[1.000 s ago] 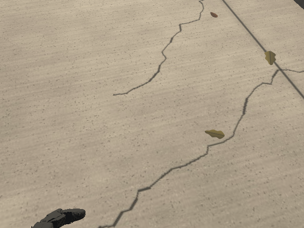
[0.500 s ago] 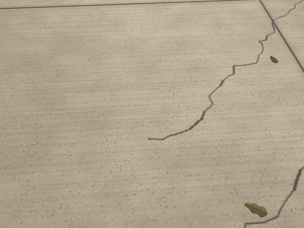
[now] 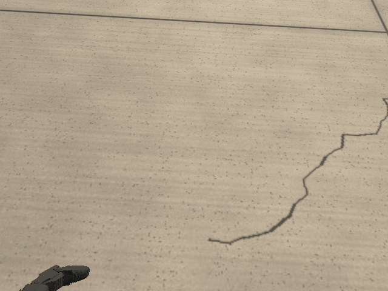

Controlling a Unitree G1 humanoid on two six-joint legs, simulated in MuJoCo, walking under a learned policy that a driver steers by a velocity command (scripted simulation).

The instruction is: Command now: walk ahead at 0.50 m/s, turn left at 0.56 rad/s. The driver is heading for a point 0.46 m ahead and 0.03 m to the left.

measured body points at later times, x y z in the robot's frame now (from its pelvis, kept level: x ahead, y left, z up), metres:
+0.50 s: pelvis +0.26 -0.01 +0.00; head +0.29 +0.01 +0.44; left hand +0.19 +0.28 -0.13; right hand +0.54 -0.17 -0.09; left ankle +0.38 +0.19 -0.70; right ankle +0.19 -0.14 -0.74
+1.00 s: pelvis +0.39 +0.05 -0.01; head +0.40 +0.05 +0.44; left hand +0.39 +0.34 -0.13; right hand +0.62 -0.12 -0.13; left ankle +0.40 +0.17 -0.74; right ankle +0.47 -0.07 -0.74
